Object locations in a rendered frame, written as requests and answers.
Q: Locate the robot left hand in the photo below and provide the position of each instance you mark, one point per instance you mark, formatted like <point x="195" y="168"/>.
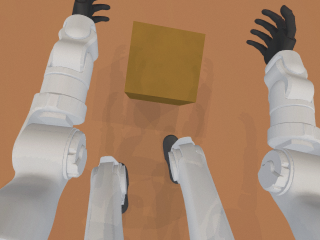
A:
<point x="87" y="8"/>

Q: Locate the carton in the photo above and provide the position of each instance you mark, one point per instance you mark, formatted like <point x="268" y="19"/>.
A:
<point x="164" y="64"/>

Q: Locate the left robot forearm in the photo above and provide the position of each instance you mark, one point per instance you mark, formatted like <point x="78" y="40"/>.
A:
<point x="62" y="97"/>

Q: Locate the robot right hand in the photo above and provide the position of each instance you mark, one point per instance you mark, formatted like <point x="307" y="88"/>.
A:
<point x="283" y="37"/>

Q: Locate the robot left upper arm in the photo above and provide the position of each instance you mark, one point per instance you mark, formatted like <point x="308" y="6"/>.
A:
<point x="45" y="158"/>

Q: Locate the right robot forearm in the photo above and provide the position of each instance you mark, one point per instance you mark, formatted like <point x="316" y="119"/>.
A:
<point x="291" y="105"/>

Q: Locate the left robot shin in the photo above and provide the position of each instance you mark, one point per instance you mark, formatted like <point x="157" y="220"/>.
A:
<point x="105" y="159"/>

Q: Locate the robot right upper arm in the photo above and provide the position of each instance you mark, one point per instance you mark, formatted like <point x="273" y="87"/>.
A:
<point x="293" y="180"/>

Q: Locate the right robot shin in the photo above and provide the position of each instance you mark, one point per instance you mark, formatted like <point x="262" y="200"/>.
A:
<point x="185" y="140"/>

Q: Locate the robot shin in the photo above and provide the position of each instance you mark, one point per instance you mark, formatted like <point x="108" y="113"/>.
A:
<point x="105" y="159"/>
<point x="185" y="140"/>

